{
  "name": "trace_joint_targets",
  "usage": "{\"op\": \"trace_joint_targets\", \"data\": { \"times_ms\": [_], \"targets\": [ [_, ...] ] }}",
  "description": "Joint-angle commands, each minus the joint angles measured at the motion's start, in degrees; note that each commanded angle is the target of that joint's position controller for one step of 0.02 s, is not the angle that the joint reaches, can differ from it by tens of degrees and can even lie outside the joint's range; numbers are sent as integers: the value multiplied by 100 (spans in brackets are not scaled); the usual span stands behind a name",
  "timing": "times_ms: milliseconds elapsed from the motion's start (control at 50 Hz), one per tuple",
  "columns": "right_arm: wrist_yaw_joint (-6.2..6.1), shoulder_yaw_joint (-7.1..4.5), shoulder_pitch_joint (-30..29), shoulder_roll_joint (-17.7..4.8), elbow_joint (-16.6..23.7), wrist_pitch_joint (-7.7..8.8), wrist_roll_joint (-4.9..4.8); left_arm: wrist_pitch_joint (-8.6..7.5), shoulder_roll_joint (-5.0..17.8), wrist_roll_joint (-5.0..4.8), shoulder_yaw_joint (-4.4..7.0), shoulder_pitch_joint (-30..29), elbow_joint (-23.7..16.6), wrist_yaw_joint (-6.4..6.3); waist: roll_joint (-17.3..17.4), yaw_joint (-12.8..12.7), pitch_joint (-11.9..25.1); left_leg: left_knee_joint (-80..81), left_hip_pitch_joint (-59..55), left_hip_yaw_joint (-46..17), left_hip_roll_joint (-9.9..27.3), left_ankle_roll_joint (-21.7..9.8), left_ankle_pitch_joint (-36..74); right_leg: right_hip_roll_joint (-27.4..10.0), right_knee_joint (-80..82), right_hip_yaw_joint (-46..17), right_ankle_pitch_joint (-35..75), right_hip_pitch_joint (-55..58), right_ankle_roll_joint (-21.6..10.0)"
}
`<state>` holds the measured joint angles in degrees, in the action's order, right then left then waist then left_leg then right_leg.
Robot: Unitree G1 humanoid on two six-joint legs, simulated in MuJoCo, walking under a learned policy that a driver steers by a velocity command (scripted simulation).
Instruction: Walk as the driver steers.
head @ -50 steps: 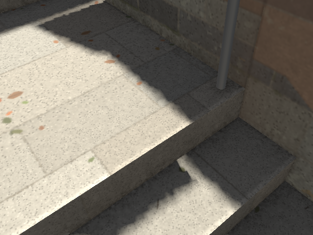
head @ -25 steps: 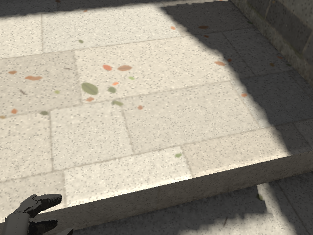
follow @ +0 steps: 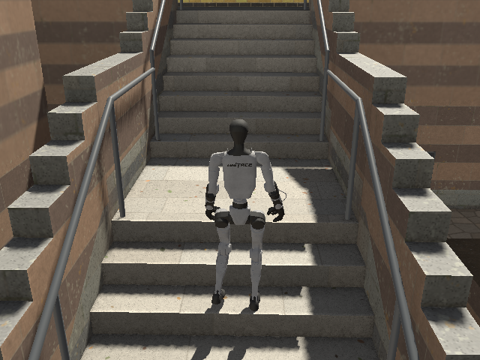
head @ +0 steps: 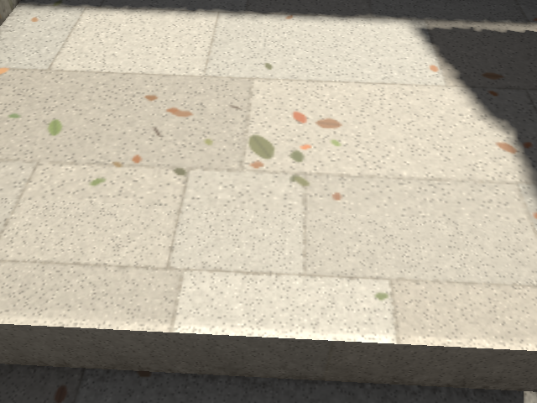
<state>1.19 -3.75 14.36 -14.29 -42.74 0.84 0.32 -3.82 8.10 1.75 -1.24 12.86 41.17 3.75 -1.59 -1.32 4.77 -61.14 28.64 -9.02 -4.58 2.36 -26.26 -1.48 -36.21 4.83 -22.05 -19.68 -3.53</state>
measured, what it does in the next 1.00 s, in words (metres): climbs, turning right: left foot 0.18 m higher, then right foot 0.18 m higher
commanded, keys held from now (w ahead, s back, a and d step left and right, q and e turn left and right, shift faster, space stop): w+shift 0.22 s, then w+e+shift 0.78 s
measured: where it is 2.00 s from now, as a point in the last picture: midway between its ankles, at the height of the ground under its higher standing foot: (426, 107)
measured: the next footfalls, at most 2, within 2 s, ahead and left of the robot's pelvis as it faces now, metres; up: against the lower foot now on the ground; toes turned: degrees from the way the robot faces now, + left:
left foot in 0.38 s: +0.33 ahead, +0.23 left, +0.18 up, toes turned +5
right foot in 0.92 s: +0.68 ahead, +0.05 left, +0.36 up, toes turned -25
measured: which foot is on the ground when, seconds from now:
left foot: up 0.00-0.36, down 0.38-0.92, up 0.94-1.00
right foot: down 0.00-0.40, up 0.42-0.90, down 0.92-1.00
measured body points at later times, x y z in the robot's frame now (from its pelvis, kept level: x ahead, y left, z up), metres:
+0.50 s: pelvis +0.22 +0.13 +0.08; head +0.23 +0.13 +0.53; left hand +0.30 +0.37 -0.05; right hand +0.39 -0.11 +0.00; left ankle +0.29 +0.22 -0.55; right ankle +0.09 -0.04 -0.47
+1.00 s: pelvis +0.58 +0.07 +0.24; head +0.62 +0.11 +0.68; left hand +0.81 +0.25 +0.10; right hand +0.53 -0.19 +0.14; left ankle +0.45 +0.26 -0.28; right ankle +0.64 +0.06 -0.37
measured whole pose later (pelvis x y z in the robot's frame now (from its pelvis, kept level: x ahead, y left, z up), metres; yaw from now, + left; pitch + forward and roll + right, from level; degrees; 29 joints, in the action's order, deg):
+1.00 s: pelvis +0.58 +0.07 +0.24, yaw -28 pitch +1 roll -3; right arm 1.4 -2.6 21.1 -10.9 -44.3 5.2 1.6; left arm 2.6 16.0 -1.2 5.0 12.6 39.9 0.6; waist -4.8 -2.9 0.0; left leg -91.9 18.2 0.3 3.2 -1.5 -3.6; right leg 12.3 -73.7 13.8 -33.2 -43.3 -15.9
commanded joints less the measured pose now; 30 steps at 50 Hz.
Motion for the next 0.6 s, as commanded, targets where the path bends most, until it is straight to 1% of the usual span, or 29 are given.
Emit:
{"op": "trace_joint_targets", "data": {
  "times_ms": [20,40,60,80,120,140,160,180,200,220,240,260,280,300,320,340,360,380,400,420,440,460,480,500,520,540,560,580,600],
  "targets": [
    [-59,38,-1078,21,500,349,142,-161,861,410,218,922,256,-204,-790,-439,-464,-5100,3755,-170,-79,-847,915,-2055,2169,-3418,-2370,1321,-1305],
    [-28,68,-1042,109,416,392,209,-182,456,423,49,866,332,-153,-259,-348,-517,-4696,4065,-220,-100,-1076,1204,-1714,2069,-2604,-1952,1422,-1115],
    [21,112,-1127,164,399,375,232,-176,357,308,16,992,490,-170,-237,-414,-440,-4588,4181,-54,-43,-1187,1218,-1532,2101,-2214,-1502,1580,-1137],
    [68,165,-1195,233,384,330,229,-154,338,257,4,1140,643,-214,-258,-419,-382,-4552,4390,24,76,-1193,1165,-1524,2166,-2071,-1138,1742,-1163],
    [145,295,-1415,382,377,248,150,-92,271,317,14,1693,948,-184,-484,-484,-325,-4863,5204,115,306,-1234,1207,-1647,2285,-1964,-582,2068,-1284],
    [-3,359,-2134,739,1089,256,265,-346,736,-71,427,2316,1242,-308,185,-470,-400,-6031,5353,1066,491,-845,566,-1690,2461,-1948,-842,2412,-1066],
    [-69,436,-2286,815,1297,228,237,-444,754,-132,405,2188,1375,-366,-12,-233,-633,-6070,5729,905,800,-744,219,-1769,2716,-1883,-1160,2279,-978],
    [-128,463,-2448,771,1519,182,168,-504,646,-106,403,2051,1425,-397,-307,-129,-898,-6016,5870,807,1002,-727,8,-1777,3011,-1785,-1438,1976,-921],
    [-205,476,-2649,767,1687,139,120,-565,561,-48,390,2074,1533,-388,-778,-179,-1121,-6727,6410,747,1047,-789,-330,-1901,3189,-1833,-1416,1954,-991],
    [-245,467,-2758,666,1897,108,60,-581,582,-43,392,1927,1573,-385,-823,-28,-1315,-6531,6625,583,1234,-828,-518,-1964,3410,-1670,-1600,1881,-888],
    [-246,470,-3003,575,2090,97,19,-570,577,-51,395,1868,1608,-420,-735,-4,-1479,-6151,6571,620,1368,-828,-604,-1897,3641,-1510,-1569,1648,-829],
    [-192,588,-3235,642,2322,128,-10,-457,510,-134,385,1944,1726,-488,-570,63,-1578,-4913,6015,653,1576,-836,-586,-1573,3836,-1186,-1517,1107,-626],
    [-114,610,-3341,650,2453,106,-9,-377,584,-123,394,2027,1735,-552,-524,-57,-1464,-4339,5424,978,1551,-800,-329,-1503,4312,-1112,-1082,880,-747],
    [26,727,-3059,885,2471,30,38,-312,582,-251,407,1862,1593,-620,-499,40,-1059,-3110,3289,1212,1623,-1021,88,-1455,5012,-833,224,0,-845],
    [71,679,-2478,910,2217,51,-89,-280,596,-352,342,987,1176,-576,-283,398,-743,-2000,710,1710,1199,-1140,224,-1086,5079,-341,1916,-1231,-906],
    [-14,481,-1513,635,1787,22,-61,-341,1092,-362,423,1190,1087,-460,-425,619,85,-2307,-910,2193,536,-1112,-145,-1084,3932,-139,6127,-929,-1009],
    [-105,269,-61,424,1399,0,-87,-413,1564,-312,579,1178,1042,-408,-746,1172,1037,-1988,-1953,1820,173,-1104,-457,-1219,2284,-215,8921,-109,-917],
    [-176,46,799,21,1252,-36,-29,-460,2007,-305,761,945,955,-297,-767,1785,1630,-708,-2266,1380,142,-1029,-730,-1126,412,-384,9144,523,-683],
    [-229,-215,1475,-775,1024,45,155,-510,1678,-347,780,563,695,-140,387,1987,1821,1110,-2707,-861,1226,-958,-2445,-556,-2021,-596,6737,-442,-410],
    [-216,-398,1610,-1412,785,80,134,-527,752,-230,716,119,-3,8,2341,1706,2032,4012,-2915,-3906,2428,-618,-4989,569,-4371,-1502,1269,-2166,-273],
    [-247,-379,655,-1227,829,45,37,-476,14,39,639,313,-231,-45,1954,947,1653,4778,-2147,-4875,2888,-255,-5791,468,-6321,-2478,1536,-2819,-281],
    [-282,-245,-36,-821,710,48,30,-372,-255,95,574,235,-379,-63,1329,419,689,4586,-1144,-4305,2937,-267,-5154,264,-6932,-1960,2149,-3188,-235],
    [-232,-65,-393,-171,468,156,76,-330,-207,198,546,379,-435,-74,819,27,-163,3865,-395,-2981,2814,-527,-4250,-60,-7106,-1240,2575,-3496,-306],
    [-129,64,-653,309,242,290,148,-253,-194,215,522,417,-401,-115,922,-221,-374,3451,-13,-1921,2655,-556,-2844,-143,-7607,-1229,2947,-3619,-413],
    [-55,162,-648,649,-117,396,199,-135,-254,142,479,354,-437,-112,866,-444,-425,3406,180,-1124,2549,-464,-2022,-97,-8062,-1319,2913,-3757,-464],
    [6,164,-372,626,-480,487,189,-4,-446,18,379,193,-563,-125,977,-546,-531,3566,-13,-513,2498,-381,-1705,-113,-8387,-1266,2533,-4211,-528],
    [53,172,-10,693,-749,568,134,99,-671,-31,278,74,-573,-150,847,-568,-678,3793,-167,-200,2497,-256,-1257,-85,-8807,-1342,2464,-4704,-578],
    [61,162,124,557,-845,625,134,204,-576,-104,267,71,-559,-194,664,-568,-898,4109,-260,240,2499,-256,-1011,-36,-8580,-1284,2250,-4957,-515],
    [14,172,99,521,-904,660,120,304,-487,-150,274,-153,-590,-207,519,-573,-1041,4411,-49,519,2519,-163,-784,91,-8409,-1247,2292,-4948,-422]
  ]
}}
